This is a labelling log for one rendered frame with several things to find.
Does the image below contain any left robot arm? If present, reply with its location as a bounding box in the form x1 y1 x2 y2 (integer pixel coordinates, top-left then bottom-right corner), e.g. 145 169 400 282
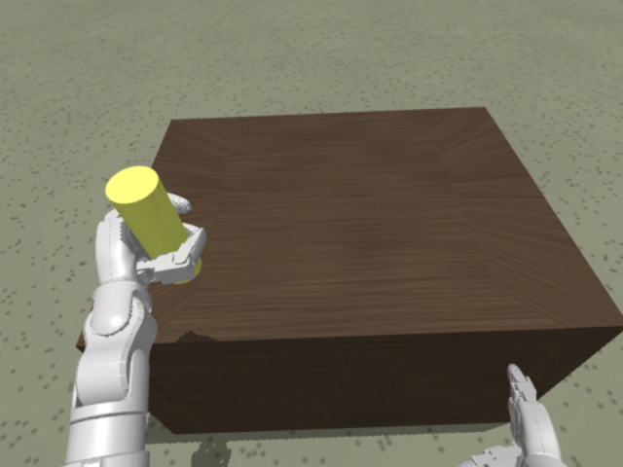
60 280 158 467

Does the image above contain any right robot hand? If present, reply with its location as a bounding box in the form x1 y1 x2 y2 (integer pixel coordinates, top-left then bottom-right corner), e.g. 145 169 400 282
455 364 562 467

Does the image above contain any can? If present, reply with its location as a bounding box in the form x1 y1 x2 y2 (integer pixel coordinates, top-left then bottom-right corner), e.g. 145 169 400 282
105 166 202 284

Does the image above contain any left robot hand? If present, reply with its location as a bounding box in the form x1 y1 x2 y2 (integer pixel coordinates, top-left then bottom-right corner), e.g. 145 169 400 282
95 193 206 292

